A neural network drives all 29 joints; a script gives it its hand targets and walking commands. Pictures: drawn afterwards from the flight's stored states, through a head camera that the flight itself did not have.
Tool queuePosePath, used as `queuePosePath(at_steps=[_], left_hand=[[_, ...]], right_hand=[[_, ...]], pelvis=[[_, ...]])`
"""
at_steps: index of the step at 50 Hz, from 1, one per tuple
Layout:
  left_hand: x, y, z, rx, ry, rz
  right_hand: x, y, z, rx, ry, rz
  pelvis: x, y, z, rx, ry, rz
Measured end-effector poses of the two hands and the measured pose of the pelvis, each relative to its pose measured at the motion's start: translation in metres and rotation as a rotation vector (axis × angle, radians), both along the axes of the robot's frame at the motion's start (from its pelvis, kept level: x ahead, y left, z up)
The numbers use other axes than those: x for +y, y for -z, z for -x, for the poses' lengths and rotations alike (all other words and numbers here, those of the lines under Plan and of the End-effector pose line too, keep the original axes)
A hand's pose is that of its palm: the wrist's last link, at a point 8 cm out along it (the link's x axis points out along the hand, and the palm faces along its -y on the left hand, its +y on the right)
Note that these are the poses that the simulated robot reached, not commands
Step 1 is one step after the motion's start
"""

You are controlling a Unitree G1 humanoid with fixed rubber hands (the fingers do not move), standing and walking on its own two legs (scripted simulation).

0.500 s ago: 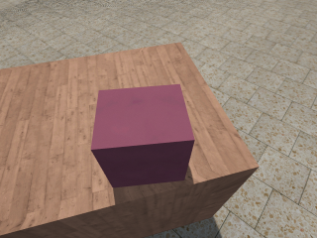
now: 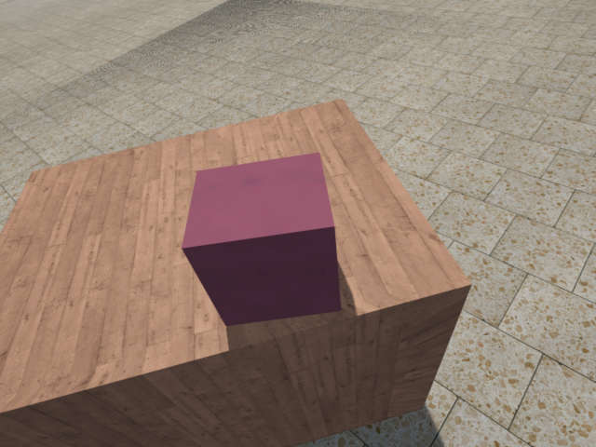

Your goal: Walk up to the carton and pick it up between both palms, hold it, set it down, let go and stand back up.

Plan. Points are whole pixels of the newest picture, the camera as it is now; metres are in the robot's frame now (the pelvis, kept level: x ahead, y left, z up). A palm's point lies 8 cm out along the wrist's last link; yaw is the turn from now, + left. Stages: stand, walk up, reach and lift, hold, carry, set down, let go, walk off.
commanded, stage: walk up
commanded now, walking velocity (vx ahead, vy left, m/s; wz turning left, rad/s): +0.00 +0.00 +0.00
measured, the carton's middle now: (270, 242) +0.46 +0.07 +0.02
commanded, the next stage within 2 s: none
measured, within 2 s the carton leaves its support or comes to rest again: neither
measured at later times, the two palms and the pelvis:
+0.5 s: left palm out of the picture -0.04 +0.26 -0.16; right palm out of the picture -0.04 -0.16 -0.16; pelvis -0.01 +0.04 -0.01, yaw -1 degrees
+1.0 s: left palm out of the picture -0.08 +0.21 -0.15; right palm out of the picture -0.07 -0.20 -0.15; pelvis -0.03 +0.01 -0.01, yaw +0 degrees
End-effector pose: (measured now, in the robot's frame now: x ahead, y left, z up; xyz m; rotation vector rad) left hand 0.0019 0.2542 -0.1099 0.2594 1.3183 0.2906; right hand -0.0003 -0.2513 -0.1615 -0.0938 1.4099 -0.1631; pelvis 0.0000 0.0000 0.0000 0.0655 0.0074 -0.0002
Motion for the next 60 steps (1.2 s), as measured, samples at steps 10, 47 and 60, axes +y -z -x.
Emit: queuePosePath(at_steps=[10, 47, 60], left_hand=[[0.003, 0.052, 0.029, 0.048, -0.028, 0.215], [-0.043, 0.043, 0.073, 0.144, -0.018, 0.209], [-0.048, 0.043, 0.080, 0.151, -0.026, 0.210]], right_hand=[[0.062, -0.027, 0.026, -0.025, -0.027, 0.066], [0.054, -0.008, 0.071, 0.074, -0.015, 0.000], [0.057, -0.006, 0.081, 0.086, -0.004, -0.021]], pelvis=[[0.031, 0.004, 0.012, -0.022, -0.008, 0.088], [0.010, 0.005, 0.031, -0.036, 0.000, 0.066], [0.004, 0.006, 0.034, -0.028, 0.002, 0.068]])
